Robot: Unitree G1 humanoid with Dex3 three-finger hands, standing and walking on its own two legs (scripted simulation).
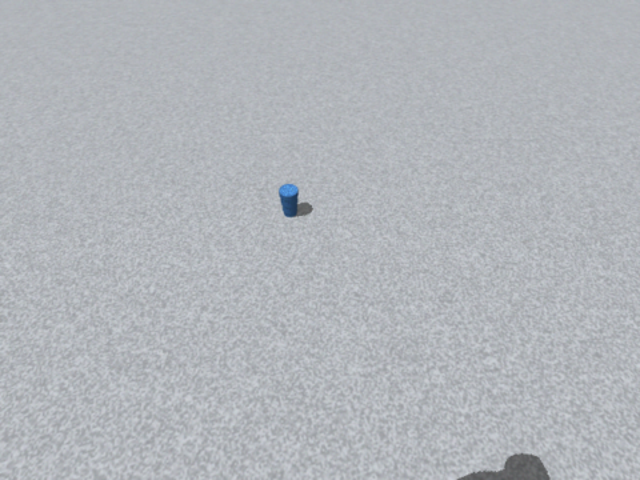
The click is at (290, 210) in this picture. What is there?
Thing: tapered cup
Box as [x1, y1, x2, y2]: [279, 184, 297, 216]
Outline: 285,184 280,187 279,195 281,198 284,214 286,216 293,216 296,213 297,188 292,184
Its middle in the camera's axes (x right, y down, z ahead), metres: -0.13 -0.16 +1.72
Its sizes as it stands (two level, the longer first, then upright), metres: 0.082 0.082 0.136
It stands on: the floor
